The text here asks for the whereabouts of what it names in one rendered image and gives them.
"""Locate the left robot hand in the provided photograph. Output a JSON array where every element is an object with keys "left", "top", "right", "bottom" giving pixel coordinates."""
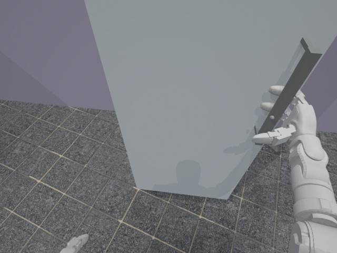
[{"left": 60, "top": 234, "right": 89, "bottom": 253}]

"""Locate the right robot hand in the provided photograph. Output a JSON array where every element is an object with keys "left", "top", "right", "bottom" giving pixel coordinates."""
[{"left": 252, "top": 85, "right": 316, "bottom": 146}]

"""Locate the right robot forearm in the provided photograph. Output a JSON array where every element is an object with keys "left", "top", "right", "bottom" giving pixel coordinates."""
[{"left": 289, "top": 135, "right": 337, "bottom": 228}]

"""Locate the right robot upper arm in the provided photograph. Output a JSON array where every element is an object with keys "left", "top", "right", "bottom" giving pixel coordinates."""
[{"left": 288, "top": 220, "right": 337, "bottom": 253}]

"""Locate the fridge door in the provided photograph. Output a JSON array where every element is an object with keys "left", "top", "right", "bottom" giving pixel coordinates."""
[{"left": 84, "top": 0, "right": 337, "bottom": 200}]

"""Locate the handle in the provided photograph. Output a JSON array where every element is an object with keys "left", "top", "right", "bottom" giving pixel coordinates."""
[{"left": 254, "top": 37, "right": 322, "bottom": 145}]

